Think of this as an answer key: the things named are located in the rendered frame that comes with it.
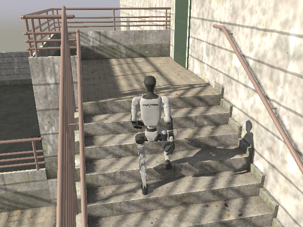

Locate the robot left hand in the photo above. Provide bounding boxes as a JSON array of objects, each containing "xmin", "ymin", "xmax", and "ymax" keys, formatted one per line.
[{"xmin": 133, "ymin": 121, "xmax": 144, "ymax": 129}]

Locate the robot right upper arm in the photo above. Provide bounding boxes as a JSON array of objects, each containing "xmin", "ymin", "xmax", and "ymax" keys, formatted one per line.
[{"xmin": 160, "ymin": 96, "xmax": 171, "ymax": 123}]

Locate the right robot foot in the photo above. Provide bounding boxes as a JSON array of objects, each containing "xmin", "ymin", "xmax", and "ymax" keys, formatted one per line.
[{"xmin": 165, "ymin": 160, "xmax": 172, "ymax": 170}]

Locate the robot left forearm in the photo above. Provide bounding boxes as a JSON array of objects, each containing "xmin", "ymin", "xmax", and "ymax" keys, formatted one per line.
[{"xmin": 131, "ymin": 116, "xmax": 138, "ymax": 126}]

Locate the robot right hand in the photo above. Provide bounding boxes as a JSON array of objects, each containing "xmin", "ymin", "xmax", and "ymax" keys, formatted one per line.
[{"xmin": 163, "ymin": 141, "xmax": 175, "ymax": 155}]

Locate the robot left upper arm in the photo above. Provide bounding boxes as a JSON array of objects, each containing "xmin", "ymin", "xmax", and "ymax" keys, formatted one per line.
[{"xmin": 131, "ymin": 96, "xmax": 141, "ymax": 122}]

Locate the robot right forearm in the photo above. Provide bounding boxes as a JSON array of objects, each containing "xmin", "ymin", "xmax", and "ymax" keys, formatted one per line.
[{"xmin": 166, "ymin": 116, "xmax": 175, "ymax": 142}]

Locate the left robot thigh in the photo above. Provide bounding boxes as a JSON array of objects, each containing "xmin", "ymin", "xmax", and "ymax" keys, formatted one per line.
[{"xmin": 135, "ymin": 132, "xmax": 147, "ymax": 165}]

